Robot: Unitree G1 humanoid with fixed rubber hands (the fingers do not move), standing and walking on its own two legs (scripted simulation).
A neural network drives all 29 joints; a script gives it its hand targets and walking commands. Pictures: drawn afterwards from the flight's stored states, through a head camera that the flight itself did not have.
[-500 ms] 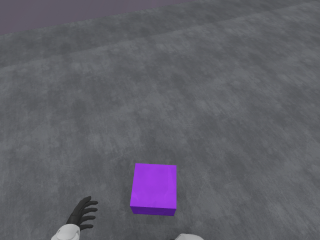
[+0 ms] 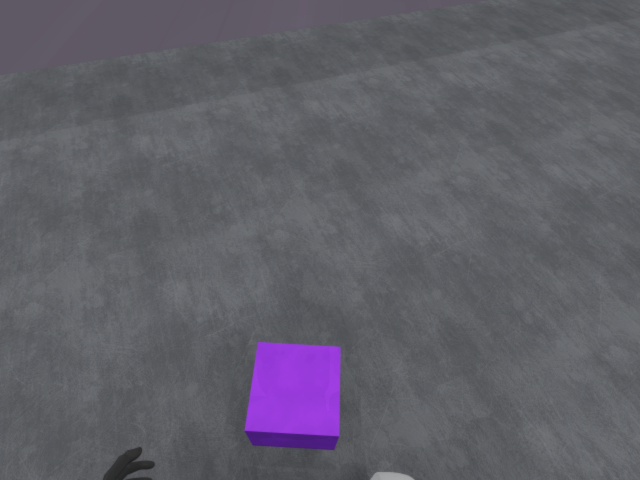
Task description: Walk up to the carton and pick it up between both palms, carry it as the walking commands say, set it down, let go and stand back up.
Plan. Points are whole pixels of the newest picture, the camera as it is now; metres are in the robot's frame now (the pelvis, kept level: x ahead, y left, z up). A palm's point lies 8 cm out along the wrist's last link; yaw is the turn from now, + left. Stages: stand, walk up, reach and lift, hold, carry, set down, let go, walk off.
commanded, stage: walk up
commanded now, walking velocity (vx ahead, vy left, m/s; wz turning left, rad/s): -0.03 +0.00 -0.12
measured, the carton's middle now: (296, 396) +0.40 +0.04 -0.67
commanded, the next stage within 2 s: stand in 0.70 s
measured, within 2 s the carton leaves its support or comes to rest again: neither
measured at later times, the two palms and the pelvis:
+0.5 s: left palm out of the picture -0.02 +0.29 -0.13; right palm out of the picture +0.07 -0.24 -0.12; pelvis -0.02 +0.02 +0.00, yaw +0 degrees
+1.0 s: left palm out of the picture +0.00 +0.26 -0.13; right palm out of the picture -0.03 -0.19 -0.13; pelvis -0.03 +0.04 +0.01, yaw -1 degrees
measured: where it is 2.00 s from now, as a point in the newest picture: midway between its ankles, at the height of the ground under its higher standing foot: outside the picture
